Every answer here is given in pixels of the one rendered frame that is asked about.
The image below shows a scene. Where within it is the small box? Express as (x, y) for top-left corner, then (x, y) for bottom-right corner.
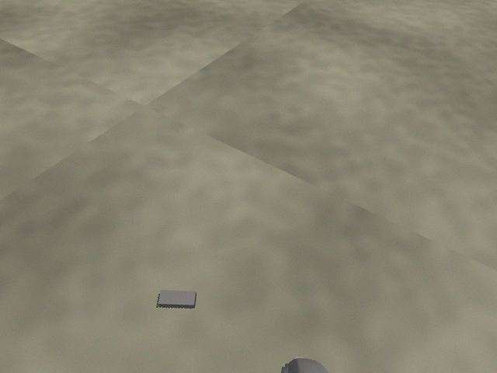
(158, 290), (196, 309)

